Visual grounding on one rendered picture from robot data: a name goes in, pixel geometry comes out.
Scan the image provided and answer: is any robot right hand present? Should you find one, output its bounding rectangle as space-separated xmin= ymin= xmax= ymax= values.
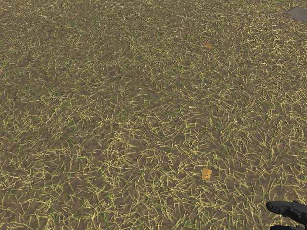
xmin=266 ymin=200 xmax=307 ymax=230

